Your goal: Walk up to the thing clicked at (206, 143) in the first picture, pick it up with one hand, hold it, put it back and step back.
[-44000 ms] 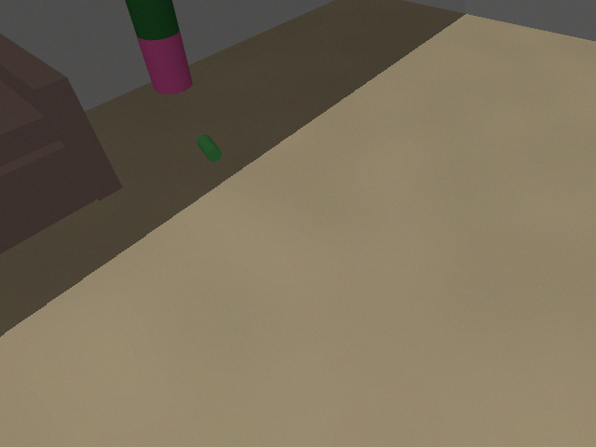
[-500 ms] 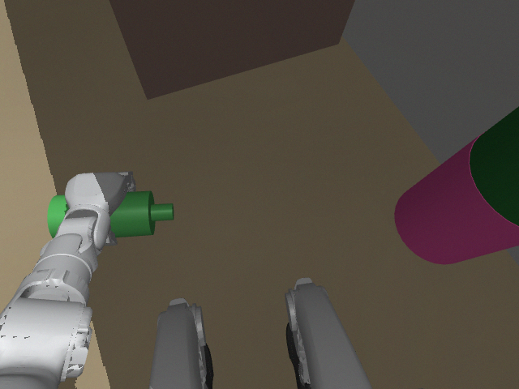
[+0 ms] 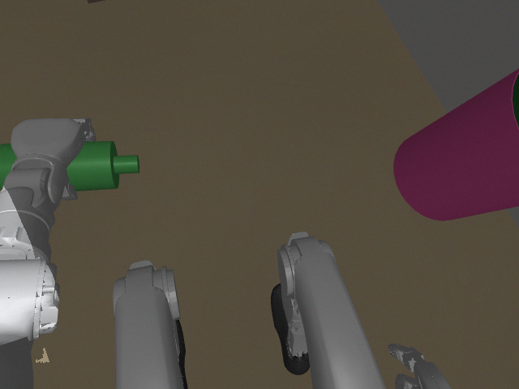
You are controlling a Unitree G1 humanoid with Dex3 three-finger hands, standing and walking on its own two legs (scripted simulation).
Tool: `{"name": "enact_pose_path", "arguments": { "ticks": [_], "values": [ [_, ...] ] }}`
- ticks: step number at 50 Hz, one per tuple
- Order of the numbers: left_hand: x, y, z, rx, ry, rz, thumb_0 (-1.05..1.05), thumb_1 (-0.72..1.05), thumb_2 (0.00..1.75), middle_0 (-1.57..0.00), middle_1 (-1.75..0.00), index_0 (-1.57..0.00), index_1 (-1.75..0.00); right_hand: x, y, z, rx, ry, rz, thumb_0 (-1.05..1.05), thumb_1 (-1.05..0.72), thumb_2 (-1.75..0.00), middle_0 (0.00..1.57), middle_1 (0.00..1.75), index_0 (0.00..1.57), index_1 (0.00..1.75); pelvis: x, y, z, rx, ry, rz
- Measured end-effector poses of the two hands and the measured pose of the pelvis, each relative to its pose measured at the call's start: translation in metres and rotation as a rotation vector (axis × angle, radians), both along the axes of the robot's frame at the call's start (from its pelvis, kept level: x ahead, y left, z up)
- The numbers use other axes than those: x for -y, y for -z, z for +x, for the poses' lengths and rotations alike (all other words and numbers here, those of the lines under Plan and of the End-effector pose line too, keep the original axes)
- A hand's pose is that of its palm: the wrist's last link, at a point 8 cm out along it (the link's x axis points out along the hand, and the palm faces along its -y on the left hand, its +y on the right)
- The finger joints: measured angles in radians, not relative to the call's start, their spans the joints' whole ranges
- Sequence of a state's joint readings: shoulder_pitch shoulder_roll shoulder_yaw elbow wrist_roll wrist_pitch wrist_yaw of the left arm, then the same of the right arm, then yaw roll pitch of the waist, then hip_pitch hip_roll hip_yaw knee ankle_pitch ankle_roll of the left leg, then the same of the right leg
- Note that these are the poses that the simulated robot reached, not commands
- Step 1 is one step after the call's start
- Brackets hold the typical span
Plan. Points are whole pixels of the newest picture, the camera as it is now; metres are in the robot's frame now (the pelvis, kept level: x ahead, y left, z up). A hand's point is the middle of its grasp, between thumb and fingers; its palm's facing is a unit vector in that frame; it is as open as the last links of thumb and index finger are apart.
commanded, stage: crouch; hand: left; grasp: from above
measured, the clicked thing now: (76, 166) +0.49 +0.24 -0.18
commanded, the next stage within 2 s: lower in 0.82 s
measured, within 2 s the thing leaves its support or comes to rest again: neither
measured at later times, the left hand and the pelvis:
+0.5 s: hand (77, 167) +0.50 +0.25 -0.21, palm faces -0.47 +0.00 -0.88, open 11.1 cm; pelvis -0.01 +0.00 -0.06, yaw -2 degrees
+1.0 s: hand (79, 168) +0.51 +0.26 -0.24, palm faces -0.47 +0.01 -0.88, open 11.1 cm; pelvis -0.01 +0.01 -0.08, yaw -4 degrees
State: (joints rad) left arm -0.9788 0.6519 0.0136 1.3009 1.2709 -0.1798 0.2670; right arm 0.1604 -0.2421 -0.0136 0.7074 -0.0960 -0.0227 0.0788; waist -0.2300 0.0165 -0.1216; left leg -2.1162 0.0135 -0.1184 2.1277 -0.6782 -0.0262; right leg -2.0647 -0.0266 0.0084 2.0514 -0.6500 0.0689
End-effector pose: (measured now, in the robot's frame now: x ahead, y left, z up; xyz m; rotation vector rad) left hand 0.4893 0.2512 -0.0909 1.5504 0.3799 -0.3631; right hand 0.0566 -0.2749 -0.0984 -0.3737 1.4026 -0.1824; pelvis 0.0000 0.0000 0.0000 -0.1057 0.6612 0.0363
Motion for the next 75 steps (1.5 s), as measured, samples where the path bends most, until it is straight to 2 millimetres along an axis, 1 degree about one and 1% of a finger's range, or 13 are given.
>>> {"name": "enact_pose_path", "arguments": {
  "ticks": [5,13,20,26,36,51,58,67,75],
  "values": [
    [-0.001,0.015,0.006,-0.013,-0.003,-0.004,0.01,-0.1,0.53,-0.55,-0.74,-0.58,-0.69,0.001,0.01,-0.009,-0.03,0.004,-0.001,0.0,-0.91,-0.91,0.2,0.3,0.2,0.3,0.0,0.013,-0.001,0.004,0.002,-0.004],
    [0.001,0.038,0.012,-0.028,0.019,-0.014,0.01,-0.11,0.54,-0.54,-0.75,-0.57,-0.7,-0.001,0.023,-0.029,-0.088,0.015,0.003,0.0,-0.91,-0.91,0.2,0.3,0.2,0.3,-0.001,0.032,-0.003,0.014,0.007,-0.013],
    [0.0,0.054,0.015,-0.024,0.024,-0.014,0.01,-0.12,0.56,-0.53,-0.77,-0.56,-0.73,-0.004,0.034,-0.044,-0.115,0.017,0.008,0.0,-0.91,-0.91,0.2,0.3,0.2,0.3,-0.002,0.047,-0.007,0.029,0.012,-0.021],
    [-0.001,0.064,0.019,-0.017,0.021,-0.016,0.01,-0.12,0.56,-0.53,-0.79,-0.56,-0.74,-0.008,0.043,-0.052,-0.124,0.014,0.006,0.0,-0.91,-0.9,0.2,0.3,0.2,0.3,-0.003,0.059,-0.009,0.039,0.016,-0.03],
    [-0.004,0.078,0.026,-0.013,0.025,-0.015,0.01,-0.13,0.56,-0.52,-0.82,-0.55,-0.76,-0.014,0.051,-0.054,-0.13,0.004,0.003,0.0,-0.91,-0.9,0.2,0.3,0.2,0.3,-0.006,0.071,-0.009,0.045,0.02,-0.045],
    [-0.008,0.093,0.028,-0.024,0.029,-0.021,0.01,-0.16,0.57,-0.54,-0.82,-0.57,-0.77,-0.017,0.05,-0.05,-0.134,-0.016,-0.014,0.0,-0.92,-0.9,0.2,0.3,0.2,0.3,-0.01,0.077,-0.008,0.045,0.018,-0.06],
    [-0.008,0.109,0.028,-0.047,0.035,-0.03,0.01,-0.17,0.59,-0.55,-0.82,-0.58,-0.77,-0.017,0.053,-0.052,-0.147,-0.036,-0.02,0.0,-0.92,-0.9,0.2,0.3,0.2,0.3,-0.011,0.083,-0.008,0.051,0.023,-0.068],
    [-0.007,0.129,0.03,-0.032,0.043,-0.037,0.01,-0.17,0.58,-0.55,-0.82,-0.58,-0.77,-0.019,0.059,-0.056,-0.164,-0.05,-0.019,0.0,-0.92,-0.9,0.2,0.3,0.2,0.3,-0.01,0.094,-0.006,0.06,0.03,-0.075],
    [-0.008,0.144,0.033,-0.027,0.027,-0.037,0.01,-0.17,0.58,-0.55,-0.82,-0.58,-0.77,-0.023,0.062,-0.056,-0.17,-0.059,-0.014,0.0,-0.91,-0.9,0.2,0.3,0.2,0.3,-0.01,0.1,-0.004,0.062,0.037,-0.083]
  ]
}}
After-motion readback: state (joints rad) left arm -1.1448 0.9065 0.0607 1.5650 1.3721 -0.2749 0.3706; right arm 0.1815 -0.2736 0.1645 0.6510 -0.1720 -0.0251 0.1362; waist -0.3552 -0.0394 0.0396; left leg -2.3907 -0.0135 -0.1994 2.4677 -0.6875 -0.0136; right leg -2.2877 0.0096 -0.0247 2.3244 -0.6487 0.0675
